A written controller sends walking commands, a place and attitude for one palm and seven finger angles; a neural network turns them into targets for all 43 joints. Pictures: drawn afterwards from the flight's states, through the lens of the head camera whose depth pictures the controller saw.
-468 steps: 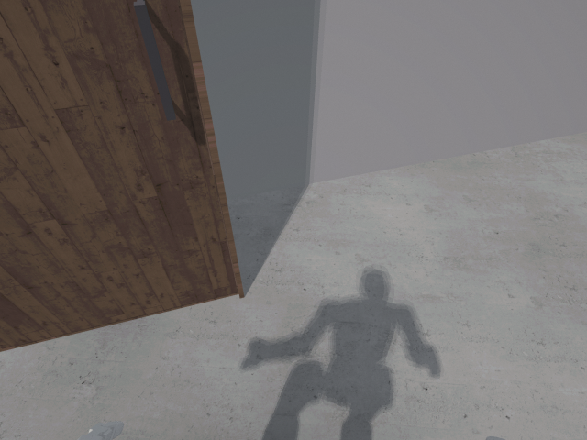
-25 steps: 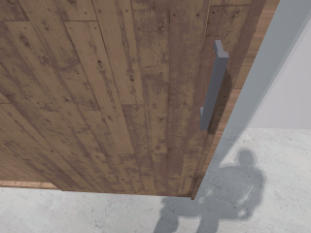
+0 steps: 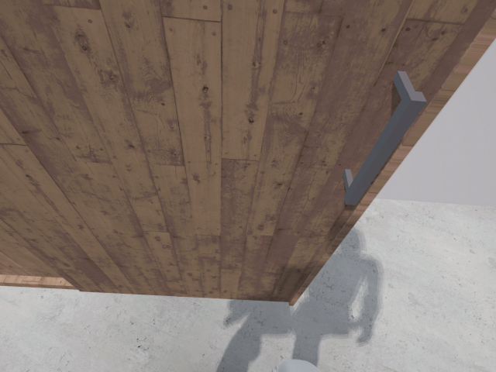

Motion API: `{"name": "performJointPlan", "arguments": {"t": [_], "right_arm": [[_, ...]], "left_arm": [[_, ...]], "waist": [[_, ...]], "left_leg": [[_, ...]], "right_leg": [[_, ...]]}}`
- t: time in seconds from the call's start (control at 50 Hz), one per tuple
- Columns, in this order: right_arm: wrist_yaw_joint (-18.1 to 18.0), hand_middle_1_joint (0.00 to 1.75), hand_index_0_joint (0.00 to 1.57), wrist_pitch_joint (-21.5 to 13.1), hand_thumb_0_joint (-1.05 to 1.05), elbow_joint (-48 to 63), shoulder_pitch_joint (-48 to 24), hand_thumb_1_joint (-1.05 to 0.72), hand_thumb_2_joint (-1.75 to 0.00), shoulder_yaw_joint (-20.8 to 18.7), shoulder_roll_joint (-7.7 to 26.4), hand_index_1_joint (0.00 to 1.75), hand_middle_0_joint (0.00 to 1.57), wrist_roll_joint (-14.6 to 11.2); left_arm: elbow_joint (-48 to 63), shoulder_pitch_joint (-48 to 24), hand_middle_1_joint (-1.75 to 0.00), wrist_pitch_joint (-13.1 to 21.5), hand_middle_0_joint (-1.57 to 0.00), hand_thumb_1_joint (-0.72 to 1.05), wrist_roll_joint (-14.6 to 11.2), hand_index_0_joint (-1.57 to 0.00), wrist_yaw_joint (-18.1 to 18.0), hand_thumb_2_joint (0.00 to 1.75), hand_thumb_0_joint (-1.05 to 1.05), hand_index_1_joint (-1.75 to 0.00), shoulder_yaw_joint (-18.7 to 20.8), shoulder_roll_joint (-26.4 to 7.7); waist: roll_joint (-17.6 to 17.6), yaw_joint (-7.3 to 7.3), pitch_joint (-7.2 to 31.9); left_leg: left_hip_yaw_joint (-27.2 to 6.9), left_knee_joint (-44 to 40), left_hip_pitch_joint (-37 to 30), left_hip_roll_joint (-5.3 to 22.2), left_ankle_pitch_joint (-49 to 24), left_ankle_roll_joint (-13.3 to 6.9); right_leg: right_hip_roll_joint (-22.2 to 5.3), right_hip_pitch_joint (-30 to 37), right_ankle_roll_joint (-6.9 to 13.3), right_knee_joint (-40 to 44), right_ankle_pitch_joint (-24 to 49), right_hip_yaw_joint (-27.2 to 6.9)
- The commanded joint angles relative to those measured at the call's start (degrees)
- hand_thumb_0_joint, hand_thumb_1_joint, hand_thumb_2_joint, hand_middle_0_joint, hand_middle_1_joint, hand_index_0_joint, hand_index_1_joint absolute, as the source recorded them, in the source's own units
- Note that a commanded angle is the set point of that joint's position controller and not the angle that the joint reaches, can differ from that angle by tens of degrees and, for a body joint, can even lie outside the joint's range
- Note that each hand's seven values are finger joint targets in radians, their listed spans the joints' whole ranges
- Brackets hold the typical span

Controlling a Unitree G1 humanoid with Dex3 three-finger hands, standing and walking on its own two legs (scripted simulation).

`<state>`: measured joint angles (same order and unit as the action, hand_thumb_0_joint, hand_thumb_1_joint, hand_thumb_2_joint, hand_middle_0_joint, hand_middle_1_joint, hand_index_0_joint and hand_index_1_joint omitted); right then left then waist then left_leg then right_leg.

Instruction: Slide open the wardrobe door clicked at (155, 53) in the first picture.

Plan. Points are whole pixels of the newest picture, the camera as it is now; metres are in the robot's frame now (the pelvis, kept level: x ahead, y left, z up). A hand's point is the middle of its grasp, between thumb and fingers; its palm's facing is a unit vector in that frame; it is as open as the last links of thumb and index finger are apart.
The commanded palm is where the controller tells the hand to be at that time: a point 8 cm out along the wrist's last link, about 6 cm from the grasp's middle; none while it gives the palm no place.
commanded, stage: come to a stop and stand still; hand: right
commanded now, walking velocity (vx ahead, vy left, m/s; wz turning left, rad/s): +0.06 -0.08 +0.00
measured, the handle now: (373, 147) +0.39 -0.14 +0.18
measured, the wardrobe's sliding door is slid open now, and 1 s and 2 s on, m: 0.00 0.00 0.00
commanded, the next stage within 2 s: look again from close up in 1.28 s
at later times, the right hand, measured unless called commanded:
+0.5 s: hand out of the picture -0.02 -0.25 -0.18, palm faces +0.02 +0.98 -0.20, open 7.4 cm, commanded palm none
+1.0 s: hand out of the picture -0.01 -0.21 -0.18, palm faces +0.01 +0.98 -0.17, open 7.3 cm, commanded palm none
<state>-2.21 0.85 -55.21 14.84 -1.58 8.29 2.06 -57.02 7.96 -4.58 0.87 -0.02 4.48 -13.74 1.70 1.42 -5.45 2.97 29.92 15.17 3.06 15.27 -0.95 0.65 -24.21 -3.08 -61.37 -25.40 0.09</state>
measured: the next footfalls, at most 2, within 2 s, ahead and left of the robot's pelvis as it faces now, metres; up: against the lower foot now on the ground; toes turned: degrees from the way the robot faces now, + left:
right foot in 0.20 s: -0.01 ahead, -0.15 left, +0.00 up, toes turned -3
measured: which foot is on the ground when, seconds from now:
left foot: down 0.00-1.00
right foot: up 0.00-0.18, down 0.20-1.00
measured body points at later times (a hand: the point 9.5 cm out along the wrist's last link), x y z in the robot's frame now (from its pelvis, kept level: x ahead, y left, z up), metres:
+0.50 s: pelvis -0.02 -0.07 +0.00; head -0.02 -0.08 +0.45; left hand +0.00 +0.16 -0.15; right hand -0.02 -0.30 -0.16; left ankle -0.01 +0.10 -0.74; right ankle -0.05 -0.15 -0.74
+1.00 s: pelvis +0.00 -0.05 +0.00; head +0.01 -0.04 +0.45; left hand -0.02 +0.16 -0.16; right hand -0.01 -0.26 -0.16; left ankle +0.00 +0.10 -0.74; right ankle -0.05 -0.15 -0.74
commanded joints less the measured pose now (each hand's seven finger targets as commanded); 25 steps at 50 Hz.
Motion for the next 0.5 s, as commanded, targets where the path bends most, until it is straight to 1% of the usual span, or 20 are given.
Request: {"name": "performJointPlan", "arguments": {"t": [0.0, 0.02, 0.06, 0.08, 0.1, 0.12, 0.14, 0.16, 0.18, 0.2, 0.22, 0.24, 0.26, 0.3, 0.32, 0.34, 0.36, 0.4, 0.44, 0.48], "right_arm": [[-0.68, 0.3, 0.2, -1.24, 0.0, 1.43, 5.56, -0.9, -0.9, -3.42, 13.05, 0.3, 0.2, -0.02], [-0.49, 0.3, 0.2, -1.19, 0.0, 1.31, 5.38, -0.9, -0.9, -3.43, 13.25, 0.3, 0.2, 0.03], [-0.29, 0.3, 0.2, -1.04, 0.0, 1.09, 4.94, -0.9, -0.9, -3.48, 13.29, 0.3, 0.2, 0.22], [-0.17, 0.3, 0.2, -0.99, 0.0, 0.82, 4.17, -0.9, -0.9, -3.43, 13.16, 0.3, 0.2, 0.17], [-0.09, 0.3, 0.2, -0.88, 0.0, 0.65, 2.65, -0.9, -0.9, -3.43, 13.24, 0.3, 0.2, 0.01], [0.05, 0.3, 0.2, -0.7, 0.0, 0.63, 0.92, -0.9, -0.9, -3.34, 12.88, 0.3, 0.2, -0.37], [0.12, 0.3, 0.2, -0.37, 0.0, 0.72, -0.3, -0.9, -0.9, -3.14, 11.94, 0.3, 0.2, -0.76], [0.27, 0.3, 0.2, -0.01, 0.0, 1.02, -0.16, -0.9, -0.9, -2.59, 9.9, 0.3, 0.2, -1.15], [0.51, 0.3, 0.2, 0.33, 0.0, 1.15, 0.48, -0.9, -0.9, -2.05, 7.17, 0.3, 0.2, -1.38], [0.48, 0.3, 0.2, 0.52, 0.0, 0.6, 0.05, -0.9, -0.9, -1.7, 6.09, 0.3, 0.2, -1.12], [0.69, 0.3, 0.2, 0.56, 0.0, -0.11, 0.66, -0.9, -0.9, -1.52, 5.63, 0.3, 0.2, -0.64], [0.66, 0.3, 0.2, 0.74, 0.0, -1.51, 0.6, -0.9, -0.9, -1.22, 5.46, 0.3, 0.2, -0.22], [0.79, 0.3, 0.2, 0.64, 0.0, -2.4, 0.83, -0.9, -0.9, -1.0, 5.68, 0.3, 0.2, -0.23], [0.85, 0.3, 0.2, 0.06, 0.0, -3.99, 2.31, -0.9, -0.9, -0.54, 5.78, 0.3, 0.2, -0.51], [0.8, 0.3, 0.2, -0.19, 0.0, -4.53, 2.76, -0.9, -0.9, -0.44, 6.08, 0.3, 0.2, -0.62], [0.69, 0.3, 0.2, -0.38, 0.0, -4.97, 3.06, -0.9, -0.9, -0.37, 6.41, 0.3, 0.2, -0.73], [0.6, 0.3, 0.2, -0.36, 0.0, -5.43, 3.21, -0.9, -0.9, -0.26, 6.81, 0.3, 0.2, -0.84], [0.63, 0.3, 0.2, 0.0, 0.0, -6.04, 2.36, -0.9, -0.9, -0.23, 6.65, 0.3, 0.2, -0.69], [0.66, 0.3, 0.2, 0.04, 0.0, -6.38, 2.68, -0.9, -0.9, -0.06, 6.25, 0.3, 0.2, -0.52], [0.62, 0.3, 0.2, -0.12, 0.0, -6.94, 3.39, -0.9, -0.9, 0.08, 6.09, 0.3, 0.2, -0.6]], "left_arm": [[3.96, -0.29, -0.3, 1.74, -0.2, 0.9, -0.07, -0.2, -0.04, 0.9, 0.0, -0.3, -0.58, -1.01], [4.02, -0.07, -0.3, 1.96, -0.2, 0.9, -0.25, -0.2, -0.03, 0.9, 0.0, -0.3, -0.68, -0.79], [3.73, 0.94, -0.3, 2.52, -0.2, 0.9, -0.4, -0.2, -0.09, 0.9, 0.0, -0.3, -1.08, -0.47], [3.24, 2.17, -0.3, 2.82, -0.2, 0.9, -0.47, -0.2, -0.19, 0.9, 0.0, -0.3, -1.16, -0.27], [2.36, 4.72, -0.3, 3.06, -0.2, 0.9, -0.56, -0.2, -0.31, 0.9, 0.0, -0.3, -1.23, -0.1], [1.27, 7.24, -0.3, 3.31, -0.2, 0.9, -0.59, -0.2, -0.47, 0.9, 0.0, -0.3, -1.33, 0.07], [0.16, 9.64, -0.3, 3.76, -0.2, 0.9, -0.58, -0.2, -0.58, 0.9, 0.0, -0.3, -1.4, -0.43], [-0.05, 10.47, -0.3, 4.26, -0.2, 0.9, -0.32, -0.2, -0.76, 0.9, 0.0, -0.3, -1.15, -2.66], [0.72, 8.64, -0.3, 4.39, -0.2, 0.9, 0.27, -0.2, -1.01, 0.9, 0.0, -0.3, -0.78, -5.56], [1.47, 5.32, -0.3, 3.92, -0.2, 0.9, 0.51, -0.2, -1.04, 0.9, 0.0, -0.3, -1.02, -6.63], [1.85, 2.97, -0.3, 3.93, -0.2, 0.9, 0.68, -0.2, -1.04, 0.9, 0.0, -0.3, -1.34, -5.69], [1.47, 2.12, -0.3, 4.31, -0.2, 0.9, 0.54, -0.2, -1.11, 0.9, 0.0, -0.3, -1.74, -4.4], [1.11, 2.63, -0.3, 4.46, -0.2, 0.9, 0.44, -0.2, -1.3, 0.9, 0.0, -0.3, -2.07, -3.84], [-0.06, 4.68, -0.3, 4.75, -0.2, 0.9, 0.18, -0.2, -1.5, 0.9, 0.0, -0.3, -2.39, -2.93], [-0.67, 6.02, -0.3, 4.97, -0.2, 0.9, 0.02, -0.2, -1.63, 0.9, 0.0, -0.3, -2.4, -2.27], [-1.12, 7.27, -0.3, 5.25, -0.2, 0.9, -0.08, -0.2, -1.68, 0.9, 0.0, -0.3, -2.54, -2.03], [-1.56, 7.86, -0.3, 5.37, -0.2, 0.9, -0.18, -0.2, -1.66, 0.9, 0.0, -0.3, -2.59, -2.04], [-2.04, 7.86, -0.3, 5.05, -0.2, 0.9, -0.13, -0.2, -1.51, 0.9, 0.0, -0.3, -2.4, -2.68], [-2.38, 8.42, -0.3, 5.16, -0.2, 0.9, -0.12, -0.2, -1.57, 0.9, 0.0, -0.3, -2.43, -2.59], [-2.82, 9.04, -0.3, 5.25, -0.2, 0.9, -0.12, -0.2, -1.54, 0.9, 0.0, -0.3, -2.55, -2.41]], "waist": [[-10.44, 2.1, 7.85], [-10.93, 2.18, 8.06], [-12.54, 2.04, 8.17], [-12.61, 1.48, 8.41], [-13.25, 0.18, 8.82], [-12.59, -1.08, 8.9], [-9.65, -2.28, 8.04], [-1.77, -2.26, 7.72], [8.87, -1.28, 5.47], [10.52, -0.39, 2.39], [7.38, 0.86, 0.9], [9.65, 0.69, 0.08], [8.37, 0.73, -0.51], [4.81, 0.59, 1.45], [2.82, 0.32, 2.14], [2.24, 0.11, 3.46], [2.57, -0.13, 3.54], [1.39, -0.32, 0.7], [1.12, -0.26, -1.06], [0.18, -0.29, -0.93]], "left_leg": [[-13.63, -8.55, -12.22, 15.05, -29.85, -8.56], [-13.31, -8.79, -12.13, 14.74, -28.42, -8.61], [-13.75, -9.23, -10.49, 14.5, -25.23, -8.43], [-13.51, -9.21, -9.18, 13.92, -23.15, -7.92], [-12.64, -8.64, -7.45, 13.09, -20.36, -6.89], [-10.78, -7.51, -4.1, 11.55, -16.25, -5.24], [-8.75, -5.97, 0.52, 9.49, -9.98, -3.0], [-5.67, -2.7, 4.42, 5.79, -1.93, -0.57], [-1.47, 0.37, 5.96, 1.63, 5.34, 2.1], [0.48, 2.37, 1.18, 1.0, 7.53, 2.95], [0.23, 2.56, -2.27, 1.27, 5.42, 2.95], [0.54, 2.25, -3.62, 1.57, 2.89, 3.07], [0.09, 0.75, -3.38, 1.39, -0.19, 2.85], [-0.99, -3.72, -4.33, 1.97, -5.01, 2.64], [-1.39, -4.87, -5.07, 2.38, -7.09, 2.43], [-2.0, -5.67, -6.02, 2.96, -8.27, 2.36], [-2.03, -6.08, -6.04, 3.23, -7.25, 2.47], [-1.49, -6.06, -5.47, 2.7, -4.49, 3.17], [-1.24, -6.03, -4.91, 2.81, -5.2, 3.22], [-1.69, -6.6, -5.01, 3.02, -5.81, 3.13]], "right_leg": [[-1.75, -2.34, -0.42, 8.55, 0.17, -0.56], [-1.58, -0.91, -0.33, 12.03, -0.38, 0.11], [-1.48, 2.28, 0.23, 18.24, -0.56, 0.93], [-1.29, 4.81, 0.49, 22.02, 0.53, 1.44], [-1.15, 8.13, 0.65, 26.68, 3.2, 2.09], [-0.9, 13.65, 0.83, 32.9, 8.2, 2.91], [-1.47, 18.76, 1.14, 38.29, 12.8, 2.98], [-6.06, 20.83, 2.53, 41.43, 13.75, -1.96], [-13.68, 15.63, 5.49, 45.96, 12.14, -10.72], [-16.8, 6.01, 8.15, 49.6, 5.96, -12.22], [-15.44, 1.56, 8.05, 50.49, 1.38, -10.5], [-13.0, 1.02, 7.18, 51.33, 0.35, -9.09], [-11.4, 2.52, 6.39, 49.88, 4.18, -8.19], [-9.39, 6.97, 5.39, 46.34, 12.16, -5.4], [-8.91, 8.75, 5.24, 45.17, 17.01, -4.55], [-8.48, 9.96, 4.91, 44.31, 19.97, -3.89], [-8.46, 10.38, 4.54, 45.02, 18.99, -4.05], [-8.86, 7.37, 4.26, 47.97, 8.56, -5.2], [-8.83, 6.66, 4.33, 49.2, 7.26, -5.49], [-8.41, 6.83, 4.36, 49.23, 6.27, -5.19]]}}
